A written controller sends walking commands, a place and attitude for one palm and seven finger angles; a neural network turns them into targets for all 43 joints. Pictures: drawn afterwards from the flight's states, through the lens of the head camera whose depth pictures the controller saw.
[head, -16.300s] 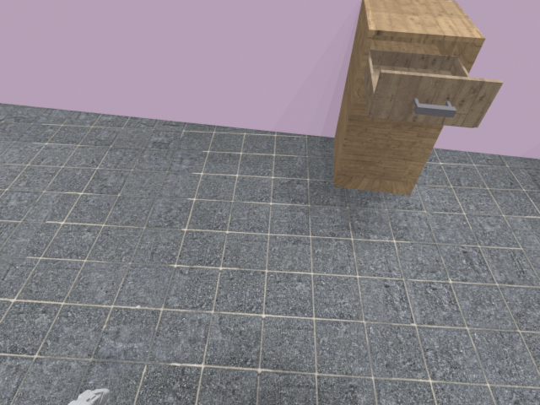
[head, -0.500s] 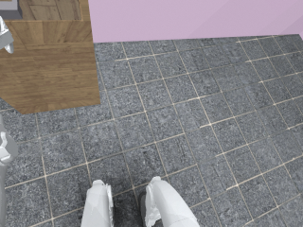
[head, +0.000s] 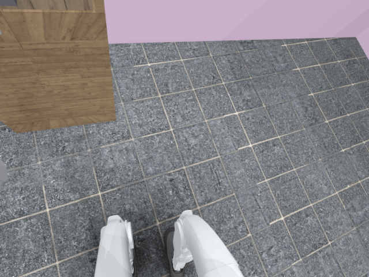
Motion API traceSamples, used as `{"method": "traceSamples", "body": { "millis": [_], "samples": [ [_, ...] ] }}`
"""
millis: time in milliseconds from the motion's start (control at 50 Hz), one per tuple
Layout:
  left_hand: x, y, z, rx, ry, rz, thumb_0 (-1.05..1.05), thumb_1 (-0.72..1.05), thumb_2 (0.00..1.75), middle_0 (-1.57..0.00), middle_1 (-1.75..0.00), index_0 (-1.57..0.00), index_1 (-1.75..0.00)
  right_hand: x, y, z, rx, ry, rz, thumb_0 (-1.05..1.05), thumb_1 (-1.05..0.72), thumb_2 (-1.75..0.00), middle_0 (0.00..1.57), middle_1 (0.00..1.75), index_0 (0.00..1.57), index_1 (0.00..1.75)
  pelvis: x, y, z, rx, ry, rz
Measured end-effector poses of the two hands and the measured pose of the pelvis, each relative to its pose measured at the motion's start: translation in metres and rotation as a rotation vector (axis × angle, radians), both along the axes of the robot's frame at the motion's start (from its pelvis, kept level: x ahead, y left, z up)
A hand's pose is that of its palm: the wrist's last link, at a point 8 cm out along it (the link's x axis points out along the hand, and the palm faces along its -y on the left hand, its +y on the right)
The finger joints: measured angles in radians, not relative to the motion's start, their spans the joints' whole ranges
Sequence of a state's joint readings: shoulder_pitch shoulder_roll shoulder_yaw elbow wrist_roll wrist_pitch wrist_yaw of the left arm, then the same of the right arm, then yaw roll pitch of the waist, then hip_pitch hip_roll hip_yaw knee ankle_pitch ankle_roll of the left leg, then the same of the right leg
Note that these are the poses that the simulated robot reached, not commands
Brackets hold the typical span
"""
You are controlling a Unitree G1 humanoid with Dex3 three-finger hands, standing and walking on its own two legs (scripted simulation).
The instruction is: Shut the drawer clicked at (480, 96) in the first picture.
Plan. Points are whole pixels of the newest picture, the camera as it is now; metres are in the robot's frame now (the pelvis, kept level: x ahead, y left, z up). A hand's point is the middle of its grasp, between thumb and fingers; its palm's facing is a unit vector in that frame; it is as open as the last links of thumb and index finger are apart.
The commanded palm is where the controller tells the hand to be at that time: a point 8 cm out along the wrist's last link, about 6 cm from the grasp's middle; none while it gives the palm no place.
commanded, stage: pull the fist back off the drawer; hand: left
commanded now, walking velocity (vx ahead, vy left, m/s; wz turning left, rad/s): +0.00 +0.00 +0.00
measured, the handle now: out of the picture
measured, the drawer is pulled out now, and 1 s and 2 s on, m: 0.00 0.00 0.00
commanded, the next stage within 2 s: draw the hand back to the body in 0.52 s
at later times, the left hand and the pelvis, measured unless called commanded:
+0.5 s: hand out of the picture +0.56 +0.26 +0.08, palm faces +0.14 -0.99 +0.00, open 3.3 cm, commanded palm +0.55 +0.28 +0.07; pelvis +0.02 +0.01 +0.02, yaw +0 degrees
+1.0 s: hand out of the picture +0.45 +0.27 +0.15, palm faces +0.19 -0.98 -0.01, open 3.3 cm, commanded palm +0.41 +0.30 +0.15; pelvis +0.06 +0.00 +0.08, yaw +3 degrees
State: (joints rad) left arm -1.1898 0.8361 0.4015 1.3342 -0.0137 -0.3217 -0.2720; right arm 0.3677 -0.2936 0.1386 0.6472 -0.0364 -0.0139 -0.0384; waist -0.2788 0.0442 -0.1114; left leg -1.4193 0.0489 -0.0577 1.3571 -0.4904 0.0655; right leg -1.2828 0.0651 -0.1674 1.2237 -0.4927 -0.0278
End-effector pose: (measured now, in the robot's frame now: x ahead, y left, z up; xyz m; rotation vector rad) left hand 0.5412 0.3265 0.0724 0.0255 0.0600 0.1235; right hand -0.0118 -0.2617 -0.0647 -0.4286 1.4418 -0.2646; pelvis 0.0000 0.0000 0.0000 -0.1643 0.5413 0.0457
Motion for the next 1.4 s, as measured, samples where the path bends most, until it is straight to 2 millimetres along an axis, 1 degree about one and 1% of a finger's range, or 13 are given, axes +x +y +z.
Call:
{"method": "traceSamples", "body": {
  "millis": [220,340,460,640,700,740,800,900,1000,1060,1160,1300,1400],
  "samples": [
    [-0.003,-0.002,-0.001,-0.021,-0.015,0.017,0.10,0.75,0.91,-1.40,-1.60,-1.40,-1.60,-0.010,0.010,0.001,0.038,0.037,-0.026,0.00,-0.91,-0.90,0.21,0.30,0.20,0.30,0.002,0.004,0.003,0.000,-0.007,-0.001],
    [-0.004,-0.007,-0.001,-0.025,-0.016,0.020,0.07,0.81,0.90,-1.40,-1.60,-1.40,-1.60,-0.007,0.014,0.003,0.064,0.052,-0.042,0.00,-0.91,-0.90,0.21,0.30,0.20,0.30,0.008,0.006,0.010,0.009,-0.013,-0.006],
    [-0.007,-0.011,0.006,-0.020,-0.028,0.015,0.05,0.86,0.90,-1.40,-1.60,-1.40,-1.60,0.006,0.014,0.005,0.083,0.038,-0.053,0.00,-0.91,-0.90,0.21,0.30,0.20,0.30,0.019,0.007,0.017,0.020,-0.027,-0.014],
    [-0.010,-0.010,0.007,-0.021,-0.029,0.032,0.02,0.90,0.90,-1.40,-1.60,-1.40,-1.60,0.038,0.008,0.004,0.090,-0.004,-0.040,0.00,-0.91,-0.90,0.21,0.30,0.20,0.30,0.032,0.005,0.022,0.034,-0.038,-0.021],
    [-0.016,-0.009,0.011,-0.007,-0.057,0.028,0.02,0.90,0.90,-1.40,-1.60,-1.40,-1.60,0.049,0.006,0.004,0.096,-0.017,-0.045,0.00,-0.91,-0.90,0.21,0.30,0.20,0.30,0.036,0.005,0.024,0.038,-0.044,-0.026],
    [-0.027,-0.010,0.017,0.012,-0.076,0.015,0.02,0.90,0.90,-1.40,-1.60,-1.39,-1.60,0.058,0.007,0.006,0.110,-0.035,-0.054,0.00,-0.91,-0.90,0.20,0.30,0.20,0.30,0.040,0.005,0.030,0.043,-0.054,-0.029],
    [-0.051,-0.014,0.031,0.026,-0.075,-0.013,0.02,0.90,0.90,-1.39,-1.60,-1.39,-1.60,0.076,0.011,0.014,0.145,-0.078,-0.060,0.00,-0.91,-0.90,0.20,0.30,0.20,0.30,0.047,0.006,0.044,0.051,-0.085,-0.029],
    [-0.093,-0.012,0.053,-0.020,-0.035,0.024,0.02,0.90,0.90,-1.40,-1.60,-1.40,-1.60,0.116,0.017,0.034,0.182,-0.202,-0.015,0.01,-0.91,-0.90,0.20,0.30,0.20,0.30,0.056,0.004,0.067,0.071,-0.158,-0.012],
    [-0.125,-0.005,0.076,-0.009,-0.070,0.068,0.02,0.90,0.90,-1.40,-1.60,-1.40,-1.60,0.158,0.016,0.053,0.181,-0.350,0.059,0.01,-0.91,-0.90,0.20,0.30,0.20,0.30,0.057,0.002,0.078,0.083,-0.229,0.013],
    [-0.144,-0.010,0.090,0.013,-0.096,0.033,0.02,0.90,0.90,-1.40,-1.60,-1.40,-1.60,0.178,0.015,0.063,0.182,-0.428,0.093,0.01,-0.91,-0.90,0.20,0.30,0.20,0.30,0.055,0.002,0.083,0.088,-0.267,0.023],
    [-0.176,-0.022,0.107,0.029,-0.099,-0.008,0.02,0.90,0.90,-1.40,-1.60,-1.40,-1.60,0.201,0.018,0.077,0.198,-0.533,0.125,0.01,-0.91,-0.90,0.20,0.30,0.20,0.30,0.051,0.002,0.091,0.105,-0.329,0.023],
    [-0.229,-0.027,0.130,0.190,-0.007,0.166,0.02,0.90,0.90,-1.40,-1.60,-1.40,-1.60,0.227,0.034,0.101,0.230,-0.641,0.141,0.01,-0.91,-0.90,0.20,0.30,0.20,0.30,0.048,0.000,0.110,0.136,-0.426,0.018],
    [-0.256,-0.027,0.154,0.232,-0.021,0.254,0.02,0.90,0.90,-1.40,-1.60,-1.40,-1.60,0.241,0.045,0.114,0.254,-0.686,0.188,0.01,-0.91,-0.90,0.20,0.30,0.20,0.30,0.047,-0.003,0.121,0.151,-0.488,0.029]
  ]
}}
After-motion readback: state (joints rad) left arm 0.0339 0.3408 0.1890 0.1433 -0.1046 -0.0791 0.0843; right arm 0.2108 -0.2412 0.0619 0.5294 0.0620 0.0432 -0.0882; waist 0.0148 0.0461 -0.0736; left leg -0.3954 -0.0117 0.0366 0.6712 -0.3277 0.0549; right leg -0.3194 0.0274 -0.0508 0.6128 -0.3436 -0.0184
